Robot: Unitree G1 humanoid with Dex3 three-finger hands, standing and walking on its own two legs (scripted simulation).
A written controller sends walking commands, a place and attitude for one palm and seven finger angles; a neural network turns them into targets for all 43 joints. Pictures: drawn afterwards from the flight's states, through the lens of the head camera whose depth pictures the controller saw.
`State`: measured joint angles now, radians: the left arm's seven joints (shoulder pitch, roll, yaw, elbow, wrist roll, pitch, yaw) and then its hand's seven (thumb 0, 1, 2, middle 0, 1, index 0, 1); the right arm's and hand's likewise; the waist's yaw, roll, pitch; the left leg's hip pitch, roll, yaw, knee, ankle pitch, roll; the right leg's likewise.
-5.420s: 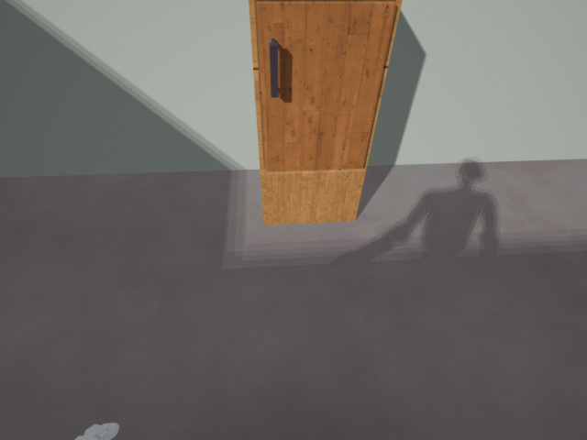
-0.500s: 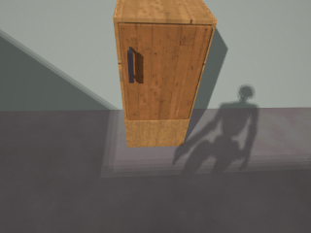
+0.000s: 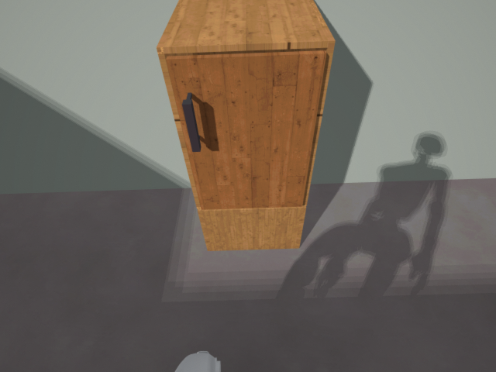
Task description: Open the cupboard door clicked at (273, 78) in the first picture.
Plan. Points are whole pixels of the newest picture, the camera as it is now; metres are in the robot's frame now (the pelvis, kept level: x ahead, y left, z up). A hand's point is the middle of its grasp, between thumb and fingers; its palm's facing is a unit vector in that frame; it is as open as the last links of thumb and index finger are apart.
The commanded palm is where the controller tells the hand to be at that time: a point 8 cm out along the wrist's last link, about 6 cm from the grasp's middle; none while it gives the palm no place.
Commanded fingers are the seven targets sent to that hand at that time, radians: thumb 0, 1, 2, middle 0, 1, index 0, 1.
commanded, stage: take the last steps up to it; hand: left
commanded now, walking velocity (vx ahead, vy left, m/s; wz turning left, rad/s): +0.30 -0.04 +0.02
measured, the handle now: (193, 122) +0.74 +0.20 -0.01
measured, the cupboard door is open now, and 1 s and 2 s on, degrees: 0 0 0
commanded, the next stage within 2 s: come to a stop and stand still in 0.34 s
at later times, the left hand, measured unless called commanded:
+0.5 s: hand (157, 360) +0.18 +0.20 -0.18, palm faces +0.07 -0.98 -0.17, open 7.4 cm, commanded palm none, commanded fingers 0.00 0.90 0.90 -0.20 -0.30 -0.20 -0.30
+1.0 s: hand (177, 319) +0.26 +0.17 -0.16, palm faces +0.04 -0.96 -0.26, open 7.4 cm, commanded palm none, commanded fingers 0.00 0.90 0.90 -0.20 -0.30 -0.20 -0.30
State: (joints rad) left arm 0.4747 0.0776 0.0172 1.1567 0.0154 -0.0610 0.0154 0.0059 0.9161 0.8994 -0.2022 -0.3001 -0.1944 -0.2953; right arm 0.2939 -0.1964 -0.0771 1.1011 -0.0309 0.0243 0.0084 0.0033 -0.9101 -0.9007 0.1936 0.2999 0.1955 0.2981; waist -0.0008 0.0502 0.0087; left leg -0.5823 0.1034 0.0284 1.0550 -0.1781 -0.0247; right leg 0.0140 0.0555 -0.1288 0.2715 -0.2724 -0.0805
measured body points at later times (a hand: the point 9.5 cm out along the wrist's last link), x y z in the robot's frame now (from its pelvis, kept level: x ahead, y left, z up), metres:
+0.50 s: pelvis +0.18 +0.03 +0.00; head +0.18 +0.04 +0.45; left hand +0.18 +0.26 -0.17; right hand +0.26 -0.20 -0.14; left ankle +0.18 +0.11 -0.74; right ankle +0.19 -0.11 -0.67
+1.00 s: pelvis +0.17 -0.01 -0.01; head +0.21 -0.04 +0.44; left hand +0.26 +0.23 -0.14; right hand +0.20 -0.25 -0.18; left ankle +0.13 +0.14 -0.69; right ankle +0.27 -0.12 -0.74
